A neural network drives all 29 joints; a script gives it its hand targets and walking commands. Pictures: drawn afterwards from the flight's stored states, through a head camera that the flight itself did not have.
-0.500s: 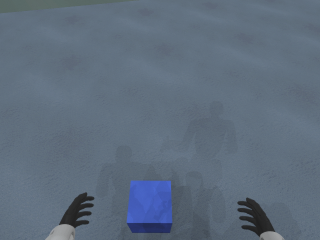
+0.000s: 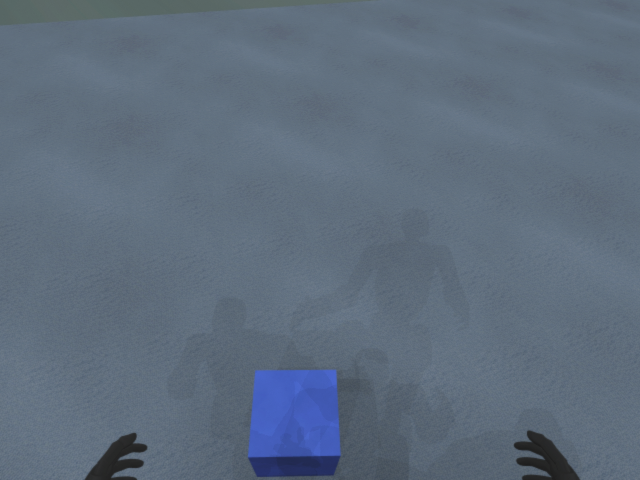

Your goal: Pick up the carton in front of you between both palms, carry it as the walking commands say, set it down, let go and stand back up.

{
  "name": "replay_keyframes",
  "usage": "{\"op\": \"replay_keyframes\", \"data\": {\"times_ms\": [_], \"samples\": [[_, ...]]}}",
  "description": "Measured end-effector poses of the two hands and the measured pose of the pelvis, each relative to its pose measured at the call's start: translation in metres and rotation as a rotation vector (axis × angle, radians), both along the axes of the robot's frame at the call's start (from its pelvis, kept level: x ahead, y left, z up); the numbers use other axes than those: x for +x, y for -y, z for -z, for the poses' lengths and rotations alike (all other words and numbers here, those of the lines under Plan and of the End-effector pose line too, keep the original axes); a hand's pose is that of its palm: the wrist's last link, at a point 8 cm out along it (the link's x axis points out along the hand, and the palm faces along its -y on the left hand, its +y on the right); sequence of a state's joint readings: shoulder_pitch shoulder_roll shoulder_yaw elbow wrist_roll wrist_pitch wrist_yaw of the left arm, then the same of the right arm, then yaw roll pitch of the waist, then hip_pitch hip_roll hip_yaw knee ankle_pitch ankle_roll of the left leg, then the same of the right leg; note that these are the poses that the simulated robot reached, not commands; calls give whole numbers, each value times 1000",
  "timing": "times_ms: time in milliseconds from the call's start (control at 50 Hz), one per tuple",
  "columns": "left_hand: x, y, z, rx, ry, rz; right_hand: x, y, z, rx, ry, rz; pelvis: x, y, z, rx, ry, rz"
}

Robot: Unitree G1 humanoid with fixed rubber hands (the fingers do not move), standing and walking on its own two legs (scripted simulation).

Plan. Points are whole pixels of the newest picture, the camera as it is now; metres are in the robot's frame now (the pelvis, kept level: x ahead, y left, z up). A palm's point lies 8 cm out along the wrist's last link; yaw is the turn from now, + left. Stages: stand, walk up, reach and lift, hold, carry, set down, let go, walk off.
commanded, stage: stand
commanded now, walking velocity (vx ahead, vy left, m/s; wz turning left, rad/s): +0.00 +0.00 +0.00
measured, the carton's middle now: (295, 424) +0.35 +0.06 -0.65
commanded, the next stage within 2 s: none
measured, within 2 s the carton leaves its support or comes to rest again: neither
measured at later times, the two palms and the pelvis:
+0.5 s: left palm out of the picture +0.07 +0.30 -0.11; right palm out of the picture +0.09 -0.30 -0.09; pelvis -0.01 +0.00 +0.01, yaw +0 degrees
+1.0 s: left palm out of the picture +0.06 +0.31 -0.11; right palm out of the picture +0.08 -0.31 -0.09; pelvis -0.02 +0.00 +0.01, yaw +0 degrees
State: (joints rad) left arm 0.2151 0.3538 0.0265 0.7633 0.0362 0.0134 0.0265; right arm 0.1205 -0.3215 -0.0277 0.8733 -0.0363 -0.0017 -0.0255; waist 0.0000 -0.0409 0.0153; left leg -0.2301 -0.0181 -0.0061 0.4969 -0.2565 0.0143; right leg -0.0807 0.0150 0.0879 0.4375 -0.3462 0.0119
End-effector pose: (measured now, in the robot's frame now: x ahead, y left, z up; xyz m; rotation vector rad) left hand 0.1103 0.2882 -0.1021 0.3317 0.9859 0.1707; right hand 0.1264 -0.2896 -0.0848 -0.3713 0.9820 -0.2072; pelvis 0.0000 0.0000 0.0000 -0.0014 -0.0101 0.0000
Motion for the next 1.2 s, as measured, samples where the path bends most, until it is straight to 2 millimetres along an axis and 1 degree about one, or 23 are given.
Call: {"op": "replay_keyframes", "data": {"times_ms": [140, 400, 620, 820, 1200], "samples": [[-8, -5, 1, 9, -33, -4, -10, 1, 4, 5, -34, 16, -2, -2, -2, 0, 8, 1], [-30, -12, 5, 18, -95, -18, -32, 9, 6, -2, -92, 43, -10, -3, -4, 0, 20, 0], [-44, -16, 6, 23, -131, -28, -44, 13, 7, -6, -122, 53, -15, -3, -6, -1, 25, -3], [-48, -19, 5, 28, -145, -33, -49, 16, 7, -8, -136, 56, -17, -3, -7, -1, 26, -4], [-48, -22, 3, 34, -153, -37, -50, 20, 7, -13, -146, 57, -19, -3, -8, -2, 25, -7]]}}
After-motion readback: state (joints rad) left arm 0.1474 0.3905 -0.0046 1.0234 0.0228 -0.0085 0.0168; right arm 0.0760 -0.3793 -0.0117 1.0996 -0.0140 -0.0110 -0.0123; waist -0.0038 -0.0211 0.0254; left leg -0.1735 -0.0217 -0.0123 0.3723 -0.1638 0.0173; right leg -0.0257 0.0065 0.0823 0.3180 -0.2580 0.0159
